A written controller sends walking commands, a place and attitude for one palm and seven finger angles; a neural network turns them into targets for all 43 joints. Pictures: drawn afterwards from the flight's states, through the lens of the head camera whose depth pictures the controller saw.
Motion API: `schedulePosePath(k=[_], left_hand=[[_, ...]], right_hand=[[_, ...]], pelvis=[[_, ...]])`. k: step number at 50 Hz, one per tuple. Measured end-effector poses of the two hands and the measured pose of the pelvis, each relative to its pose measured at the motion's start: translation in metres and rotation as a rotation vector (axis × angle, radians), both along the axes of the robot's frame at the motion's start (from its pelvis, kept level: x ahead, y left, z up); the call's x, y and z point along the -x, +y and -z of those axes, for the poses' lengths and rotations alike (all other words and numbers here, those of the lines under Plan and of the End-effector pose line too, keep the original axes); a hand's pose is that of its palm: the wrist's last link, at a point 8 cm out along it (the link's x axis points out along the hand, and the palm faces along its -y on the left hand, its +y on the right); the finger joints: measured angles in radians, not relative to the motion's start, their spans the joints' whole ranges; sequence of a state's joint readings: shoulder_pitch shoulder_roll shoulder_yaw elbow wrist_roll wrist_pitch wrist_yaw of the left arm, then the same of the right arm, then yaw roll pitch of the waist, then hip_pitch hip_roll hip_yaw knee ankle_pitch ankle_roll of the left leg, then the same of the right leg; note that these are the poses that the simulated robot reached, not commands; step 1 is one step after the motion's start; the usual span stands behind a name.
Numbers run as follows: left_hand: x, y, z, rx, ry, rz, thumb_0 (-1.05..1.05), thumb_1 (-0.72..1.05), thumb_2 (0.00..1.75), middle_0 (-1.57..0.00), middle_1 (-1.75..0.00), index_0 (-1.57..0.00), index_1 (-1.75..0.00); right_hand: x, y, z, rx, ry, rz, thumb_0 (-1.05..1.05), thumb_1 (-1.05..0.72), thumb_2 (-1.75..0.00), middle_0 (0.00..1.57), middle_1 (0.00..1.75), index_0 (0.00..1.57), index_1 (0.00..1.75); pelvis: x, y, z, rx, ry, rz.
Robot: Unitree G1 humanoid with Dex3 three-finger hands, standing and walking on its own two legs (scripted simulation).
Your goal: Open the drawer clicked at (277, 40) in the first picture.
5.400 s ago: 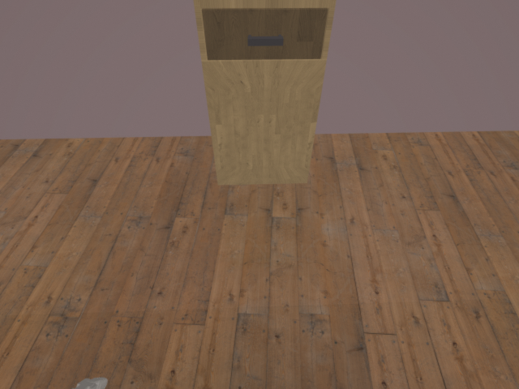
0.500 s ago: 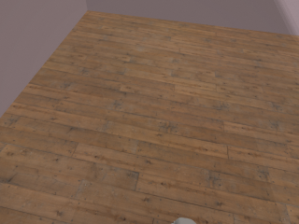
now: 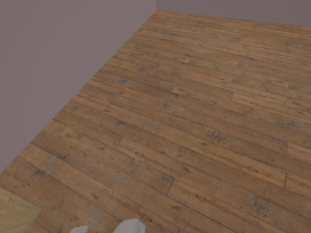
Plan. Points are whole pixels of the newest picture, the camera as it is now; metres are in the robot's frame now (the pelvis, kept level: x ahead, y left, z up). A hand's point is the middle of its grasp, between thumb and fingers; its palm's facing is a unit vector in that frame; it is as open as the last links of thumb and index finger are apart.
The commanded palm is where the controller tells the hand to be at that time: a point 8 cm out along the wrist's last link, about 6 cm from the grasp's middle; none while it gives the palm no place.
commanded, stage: turn to face it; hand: left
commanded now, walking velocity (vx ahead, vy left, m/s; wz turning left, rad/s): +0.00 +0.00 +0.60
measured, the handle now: out of the picture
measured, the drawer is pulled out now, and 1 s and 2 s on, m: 0.00 0.00 0.00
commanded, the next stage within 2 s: take the last steps up to it in 1.86 s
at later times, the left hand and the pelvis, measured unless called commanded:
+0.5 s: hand out of the picture -0.01 +0.29 -0.18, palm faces +0.34 -0.90 -0.26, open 7.4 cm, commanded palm none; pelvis +0.00 +0.06 +0.00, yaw +18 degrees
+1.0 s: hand out of the picture +0.02 +0.22 -0.13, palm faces +0.56 -0.78 -0.29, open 7.4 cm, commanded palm none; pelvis +0.03 +0.00 +0.00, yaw +37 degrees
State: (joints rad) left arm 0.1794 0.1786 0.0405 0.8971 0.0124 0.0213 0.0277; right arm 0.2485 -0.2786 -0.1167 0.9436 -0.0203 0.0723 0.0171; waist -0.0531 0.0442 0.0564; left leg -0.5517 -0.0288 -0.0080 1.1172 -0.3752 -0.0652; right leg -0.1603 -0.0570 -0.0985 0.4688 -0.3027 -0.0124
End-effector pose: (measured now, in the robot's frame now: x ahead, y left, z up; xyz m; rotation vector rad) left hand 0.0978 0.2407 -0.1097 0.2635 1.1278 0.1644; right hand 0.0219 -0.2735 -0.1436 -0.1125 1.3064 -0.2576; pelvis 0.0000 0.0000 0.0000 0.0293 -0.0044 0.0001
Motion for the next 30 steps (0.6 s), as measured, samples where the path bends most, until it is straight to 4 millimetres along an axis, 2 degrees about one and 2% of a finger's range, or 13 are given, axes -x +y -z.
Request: schedulePosePath(k=[4,7,10,14,17,20,23,30], left_hand=[[0.037,0.007,0.004,0.005,0.042,-0.081,0.0,0.9,0.89,-0.2,-0.3,-0.2,-0.3],[0.068,0.015,0.011,0.015,0.09,-0.144,0.0,0.9,0.89,-0.2,-0.3,-0.2,-0.3],[0.1,0.026,0.02,0.03,0.148,-0.21,0.0,0.9,0.89,-0.2,-0.3,-0.2,-0.3],[0.14,0.049,0.041,0.057,0.216,-0.302,0.0,0.9,0.89,-0.2,-0.3,-0.2,-0.3],[0.157,0.066,0.052,0.063,0.257,-0.356,0.01,0.9,0.89,-0.2,-0.3,-0.2,-0.3],[0.155,0.078,0.047,0.062,0.246,-0.386,0.01,0.91,0.9,-0.2,-0.3,-0.2,-0.3],[0.14,0.087,0.039,0.062,0.181,-0.398,0.01,0.91,0.9,-0.2,-0.3,-0.2,-0.3],[0.097,0.093,0.02,0.037,0.026,-0.414,0.01,0.91,0.9,-0.2,-0.3,-0.2,-0.3]], right_hand=[[-0.036,-0.002,-0.002,0.011,-0.014,-0.094,0.01,-0.91,-0.9,0.2,0.3,0.2,0.3],[-0.068,0.008,-0.005,0.018,-0.034,-0.17,0.01,-0.91,-0.9,0.19,0.3,0.2,0.3],[-0.105,0.028,-0.008,0.026,-0.072,-0.255,0.01,-0.91,-0.9,0.19,0.3,0.2,0.3],[-0.152,0.066,-0.012,0.048,-0.15,-0.373,0.01,-0.91,-0.9,0.19,0.3,0.2,0.3],[-0.173,0.092,-0.018,0.053,-0.206,-0.435,0.01,-0.91,-0.9,0.2,0.3,0.2,0.3],[-0.176,0.109,-0.028,0.058,-0.217,-0.464,0.01,-0.91,-0.9,0.2,0.3,0.2,0.3],[-0.173,0.118,-0.031,0.053,-0.197,-0.483,0.01,-0.91,-0.9,0.2,0.3,0.2,0.3],[-0.156,0.121,-0.022,0.014,-0.123,-0.503,0.01,-0.9,-0.9,0.2,0.3,0.21,0.3]], pelvis=[[0.0,0.001,0.0,-0.011,-0.009,-0.062],[-0.001,0.006,0.002,-0.013,-0.007,-0.101],[-0.001,0.016,0.006,-0.006,-0.001,-0.139],[-0.003,0.035,0.018,0.016,0.012,-0.192],[-0.002,0.045,0.021,0.012,0.01,-0.221],[-0.003,0.051,0.014,0.032,0.007,-0.248],[-0.004,0.055,0.007,0.044,0.004,-0.283],[-0.009,0.052,0.002,0.043,0.007,-0.364]])
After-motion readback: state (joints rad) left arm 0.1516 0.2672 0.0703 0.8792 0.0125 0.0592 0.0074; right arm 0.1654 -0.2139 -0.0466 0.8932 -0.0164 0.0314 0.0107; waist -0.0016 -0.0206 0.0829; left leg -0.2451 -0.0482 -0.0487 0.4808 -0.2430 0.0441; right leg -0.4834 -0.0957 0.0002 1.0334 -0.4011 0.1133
